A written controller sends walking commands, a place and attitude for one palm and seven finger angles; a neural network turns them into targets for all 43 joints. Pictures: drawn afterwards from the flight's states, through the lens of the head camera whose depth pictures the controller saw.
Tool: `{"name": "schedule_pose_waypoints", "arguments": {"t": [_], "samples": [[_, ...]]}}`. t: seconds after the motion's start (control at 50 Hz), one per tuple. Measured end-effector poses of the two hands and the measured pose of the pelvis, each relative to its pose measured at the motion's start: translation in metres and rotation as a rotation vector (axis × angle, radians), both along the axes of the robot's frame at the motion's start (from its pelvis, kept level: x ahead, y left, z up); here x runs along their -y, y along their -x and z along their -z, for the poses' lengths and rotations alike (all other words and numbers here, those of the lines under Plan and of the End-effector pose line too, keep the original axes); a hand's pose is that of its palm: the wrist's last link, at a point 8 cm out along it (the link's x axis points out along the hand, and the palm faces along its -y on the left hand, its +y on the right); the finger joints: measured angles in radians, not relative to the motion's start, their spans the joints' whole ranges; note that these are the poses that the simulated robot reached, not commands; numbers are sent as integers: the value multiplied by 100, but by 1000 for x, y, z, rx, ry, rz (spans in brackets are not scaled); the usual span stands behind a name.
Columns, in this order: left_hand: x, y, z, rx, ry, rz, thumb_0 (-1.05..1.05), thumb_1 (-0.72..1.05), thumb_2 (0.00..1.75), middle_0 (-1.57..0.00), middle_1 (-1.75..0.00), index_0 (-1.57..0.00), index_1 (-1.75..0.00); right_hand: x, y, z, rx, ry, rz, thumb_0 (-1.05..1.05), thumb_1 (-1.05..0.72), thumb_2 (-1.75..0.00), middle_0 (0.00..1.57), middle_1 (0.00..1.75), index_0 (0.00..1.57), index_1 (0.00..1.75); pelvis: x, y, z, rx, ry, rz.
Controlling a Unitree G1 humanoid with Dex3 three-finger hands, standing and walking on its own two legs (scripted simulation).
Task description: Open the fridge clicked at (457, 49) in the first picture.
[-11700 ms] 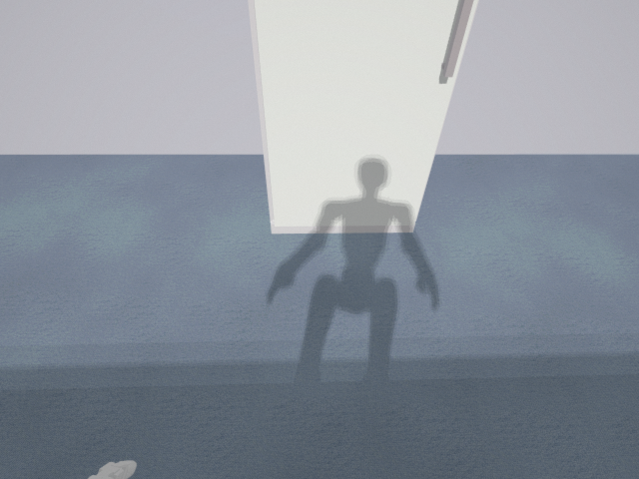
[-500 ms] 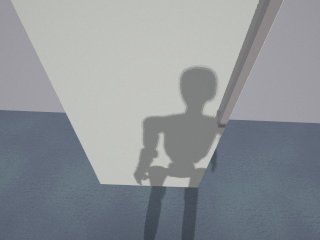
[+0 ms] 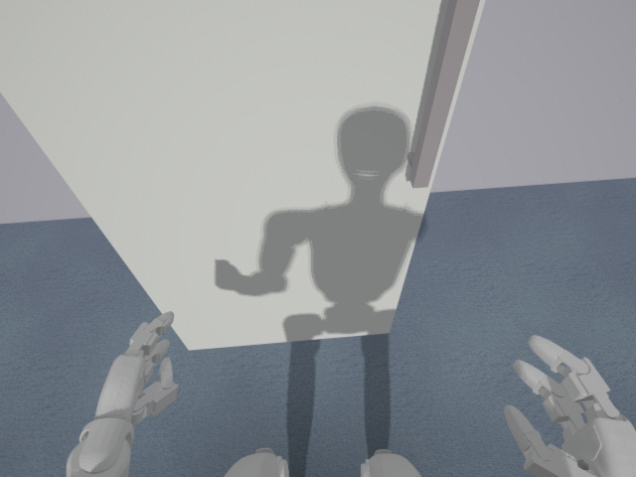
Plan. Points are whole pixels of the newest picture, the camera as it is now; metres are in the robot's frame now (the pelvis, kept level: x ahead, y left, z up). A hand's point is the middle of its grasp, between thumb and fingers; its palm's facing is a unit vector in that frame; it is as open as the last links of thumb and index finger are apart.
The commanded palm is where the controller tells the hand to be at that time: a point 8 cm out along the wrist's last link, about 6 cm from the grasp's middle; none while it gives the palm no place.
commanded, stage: raise the hand to about handle height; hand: right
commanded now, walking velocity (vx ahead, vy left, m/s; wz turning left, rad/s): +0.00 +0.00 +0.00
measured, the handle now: out of the picture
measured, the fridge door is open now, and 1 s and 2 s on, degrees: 0 0 0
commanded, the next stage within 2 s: move the hooked fingers beside the handle in 1.60 s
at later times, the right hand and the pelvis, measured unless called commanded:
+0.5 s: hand (583, 333) +0.24 -0.25 +0.13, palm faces +0.04 +1.00 -0.09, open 12.1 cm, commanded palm +0.21 -0.30 +0.15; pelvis +0.01 -0.02 +0.04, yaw +0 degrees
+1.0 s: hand out of the picture +0.28 -0.29 +0.22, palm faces +0.05 +1.00 -0.07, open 13.9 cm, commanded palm +0.25 -0.33 +0.23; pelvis +0.02 -0.02 +0.07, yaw +0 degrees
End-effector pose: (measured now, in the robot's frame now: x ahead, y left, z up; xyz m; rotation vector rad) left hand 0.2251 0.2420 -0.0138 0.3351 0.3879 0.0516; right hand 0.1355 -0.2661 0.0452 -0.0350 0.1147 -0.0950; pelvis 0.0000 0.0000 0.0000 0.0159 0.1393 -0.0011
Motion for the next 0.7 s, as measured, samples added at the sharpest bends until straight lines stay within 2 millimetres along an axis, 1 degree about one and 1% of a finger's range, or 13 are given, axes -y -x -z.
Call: {"name": "schedule_pose_waypoints", "arguments": {"t": [0.04,0.1,0.14,0.18,0.22,0.28,0.32,0.36,0.4,0.44,0.54,0.6,0.7], "samples": [[14,4,13,-32,15,26,1,91,90,-19,-30,-20,-30,5,-2,-18,100,33,18,1,-47,-71,24,58,24,58,2,4,3,4,-15,14],[34,18,31,-93,58,39,1,91,90,-20,-30,-20,-30,2,-21,-42,220,59,-41,1,-40,-69,24,62,24,62,4,10,3,13,-30,24],[44,32,40,-136,93,26,1,91,90,-20,-30,-20,-30,-4,-39,-49,217,63,-117,1,-35,-67,24,65,24,65,6,13,0,20,-32,24],[50,48,43,-174,127,-5,1,91,90,-20,-30,-21,-30,-9,-56,-51,149,67,-190,1,-30,-65,24,68,24,68,8,14,-5,25,-28,17],[52,65,43,-204,151,-49,1,91,90,-20,-30,-21,-30,-9,-69,-51,59,63,-225,1,-26,-63,25,71,25,71,10,12,-13,31,-20,5],[47,84,37,-229,162,-121,2,90,90,-20,-30,-21,-30,3,-75,-58,-16,41,-179,0,-19,-59,26,76,26,76,13,6,-23,37,-10,-16],[40,93,32,-237,148,-154,2,90,90,-20,-30,-21,-30,16,-75,-68,-1,34,-112,0,-14,-57,26,79,26,79,15,1,-28,44,-7,-22],[31,97,28,-243,120,-167,2,90,90,-20,-30,-21,-30,28,-73,-79,51,41,-49,0,-10,-56,27,82,26,82,16,-3,-32,51,-8,-21],[22,97,24,-247,86,-164,2,90,90,-20,-30,-21,-30,35,-71,-88,103,53,-14,0,-5,-54,27,85,27,85,17,-6,-34,58,-11,-16],[14,94,20,-245,54,-158,2,90,90,-20,-30,-21,-30,37,-72,-92,130,58,-15,0,0,-52,27,88,27,88,19,-8,-35,66,-14,-9],[2,72,4,-194,8,-159,2,91,90,-20,-30,-20,-30,32,-83,-89,85,52,-100,0,11,-47,27,95,27,95,21,-13,-40,89,-17,-3],[4,55,-8,-146,8,-158,2,91,90,-20,-30,-20,-30,35,-91,-96,81,56,-116,0,18,-44,28,100,28,100,21,-17,-45,104,-14,-6],[19,28,-24,-85,34,-119,2,91,90,-20,-30,-20,-30,54,-100,-131,185,57,-53,-1,30,-39,29,107,29,107,19,-24,-53,131,-15,-3]]}}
